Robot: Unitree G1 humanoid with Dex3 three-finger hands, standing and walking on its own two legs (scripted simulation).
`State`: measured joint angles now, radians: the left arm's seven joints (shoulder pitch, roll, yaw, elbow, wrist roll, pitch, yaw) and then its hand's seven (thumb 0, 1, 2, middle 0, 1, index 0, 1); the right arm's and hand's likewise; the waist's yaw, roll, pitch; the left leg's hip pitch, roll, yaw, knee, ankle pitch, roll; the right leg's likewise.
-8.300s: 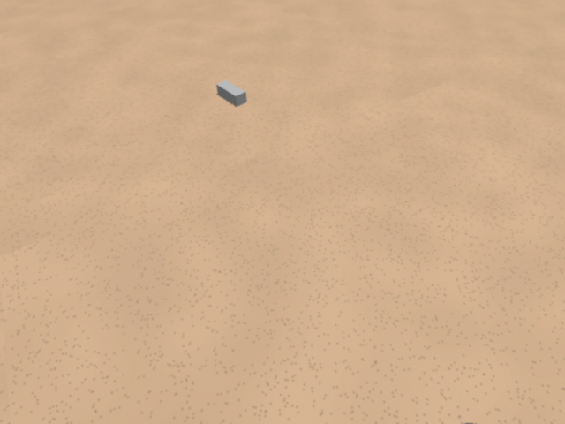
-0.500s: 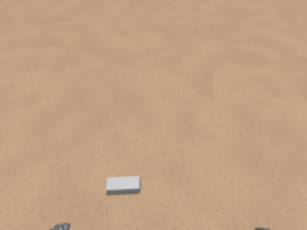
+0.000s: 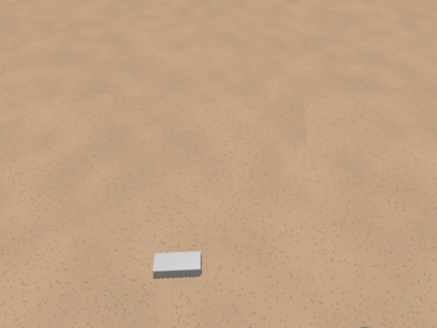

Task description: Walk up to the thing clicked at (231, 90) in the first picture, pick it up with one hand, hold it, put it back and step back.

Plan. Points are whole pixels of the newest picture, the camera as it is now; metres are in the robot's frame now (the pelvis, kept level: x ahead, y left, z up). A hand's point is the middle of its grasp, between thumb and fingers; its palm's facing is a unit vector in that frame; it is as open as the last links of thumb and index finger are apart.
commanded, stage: walk up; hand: left
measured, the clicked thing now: (178, 264) +0.50 +0.21 -0.74
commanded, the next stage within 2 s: stand in 0.18 s
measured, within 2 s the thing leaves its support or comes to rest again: neither
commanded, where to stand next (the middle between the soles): +0.10 -0.03 m, yaw +2 degrees
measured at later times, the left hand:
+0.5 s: hand out of the picture +0.07 +0.25 -0.15, palm faces -0.01 -0.94 -0.34, open 7.4 cm
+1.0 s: hand out of the picture +0.03 +0.24 -0.15, palm faces -0.01 -0.94 -0.34, open 7.4 cm
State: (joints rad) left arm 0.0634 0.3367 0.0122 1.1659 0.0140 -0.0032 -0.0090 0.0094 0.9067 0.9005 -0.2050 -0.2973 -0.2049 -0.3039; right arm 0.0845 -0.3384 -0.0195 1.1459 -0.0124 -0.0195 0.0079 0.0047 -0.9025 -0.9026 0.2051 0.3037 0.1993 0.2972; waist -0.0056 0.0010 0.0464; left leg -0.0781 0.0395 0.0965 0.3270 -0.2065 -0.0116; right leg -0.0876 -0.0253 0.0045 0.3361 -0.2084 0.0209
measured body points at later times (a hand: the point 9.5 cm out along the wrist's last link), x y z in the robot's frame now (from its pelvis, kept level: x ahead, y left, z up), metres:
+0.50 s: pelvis -0.02 -0.01 +0.00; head +0.00 -0.01 +0.45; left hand +0.07 +0.29 -0.13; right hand +0.07 -0.30 -0.13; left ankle -0.02 +0.12 -0.75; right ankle -0.02 -0.13 -0.75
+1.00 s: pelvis -0.03 -0.01 +0.00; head -0.02 -0.02 +0.45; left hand +0.03 +0.29 -0.13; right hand +0.05 -0.31 -0.14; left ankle -0.02 +0.12 -0.75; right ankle -0.02 -0.13 -0.75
